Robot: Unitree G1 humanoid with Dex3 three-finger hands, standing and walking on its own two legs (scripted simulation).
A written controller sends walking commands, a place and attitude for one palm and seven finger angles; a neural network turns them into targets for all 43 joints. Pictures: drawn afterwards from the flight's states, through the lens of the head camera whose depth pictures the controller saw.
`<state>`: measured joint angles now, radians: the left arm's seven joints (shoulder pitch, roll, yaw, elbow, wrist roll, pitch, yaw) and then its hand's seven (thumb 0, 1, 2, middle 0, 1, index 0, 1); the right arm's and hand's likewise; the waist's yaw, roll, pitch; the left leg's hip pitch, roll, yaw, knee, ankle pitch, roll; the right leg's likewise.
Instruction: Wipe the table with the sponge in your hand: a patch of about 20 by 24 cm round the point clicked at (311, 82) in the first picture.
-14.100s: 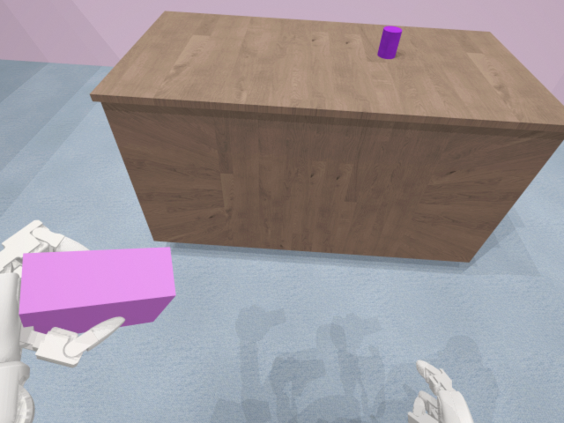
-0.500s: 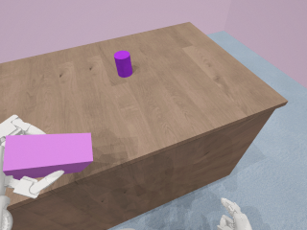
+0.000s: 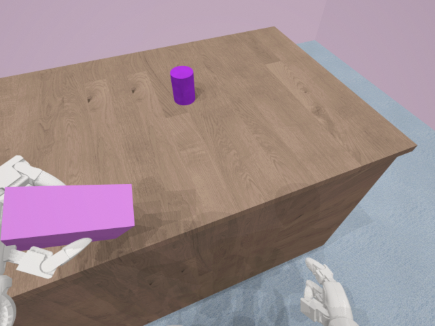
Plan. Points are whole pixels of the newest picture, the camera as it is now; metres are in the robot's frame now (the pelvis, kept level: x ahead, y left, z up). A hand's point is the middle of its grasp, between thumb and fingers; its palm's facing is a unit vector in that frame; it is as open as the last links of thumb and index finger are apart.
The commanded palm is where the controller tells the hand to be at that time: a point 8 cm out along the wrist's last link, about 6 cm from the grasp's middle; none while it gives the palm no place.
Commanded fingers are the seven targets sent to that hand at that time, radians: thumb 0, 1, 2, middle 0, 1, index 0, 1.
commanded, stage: come to a stop and stand still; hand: left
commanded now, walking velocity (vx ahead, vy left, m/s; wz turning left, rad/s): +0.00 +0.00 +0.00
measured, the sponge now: (90, 216) +0.23 +0.19 +0.15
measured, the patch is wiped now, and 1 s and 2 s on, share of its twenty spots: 0.00 0.00 0.00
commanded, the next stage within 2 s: look again from close up in 0.98 s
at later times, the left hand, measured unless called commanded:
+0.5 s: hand (33, 214) +0.22 +0.26 +0.16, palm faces +0.23 -0.87 -0.43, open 9.9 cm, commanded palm +0.17 +0.31 +0.18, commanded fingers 0.00 0.10 1.30 -1.20 -1.60 -1.20 -1.60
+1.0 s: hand (26, 194) +0.25 +0.28 +0.17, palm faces +0.34 -0.86 -0.39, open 9.9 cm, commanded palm +0.19 +0.31 +0.18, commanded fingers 0.00 0.10 1.30 -1.20 -1.60 -1.20 -1.60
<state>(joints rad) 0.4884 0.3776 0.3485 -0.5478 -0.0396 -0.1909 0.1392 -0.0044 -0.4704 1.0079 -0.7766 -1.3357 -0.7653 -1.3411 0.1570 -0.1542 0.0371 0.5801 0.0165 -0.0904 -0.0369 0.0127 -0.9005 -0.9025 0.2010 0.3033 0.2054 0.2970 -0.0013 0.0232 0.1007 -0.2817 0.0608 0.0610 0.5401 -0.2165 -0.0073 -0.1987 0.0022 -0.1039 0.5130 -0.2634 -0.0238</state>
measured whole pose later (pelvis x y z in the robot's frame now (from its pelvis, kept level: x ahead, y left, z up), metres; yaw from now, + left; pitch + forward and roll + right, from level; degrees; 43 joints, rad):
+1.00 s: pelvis +0.02 +0.04 +0.01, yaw -2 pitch -1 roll -2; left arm 0.41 0.39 0.37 -0.48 -0.03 -0.20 0.10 0.00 -0.47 1.01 -0.78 -1.34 -0.77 -1.34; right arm 0.16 -0.18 0.03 0.56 0.01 -0.13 -0.02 0.01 -0.90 -0.90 0.20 0.30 0.21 0.30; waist 0.02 -0.03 0.07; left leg -0.24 -0.01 0.02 0.47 -0.22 0.04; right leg -0.15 -0.01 -0.05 0.38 -0.22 0.02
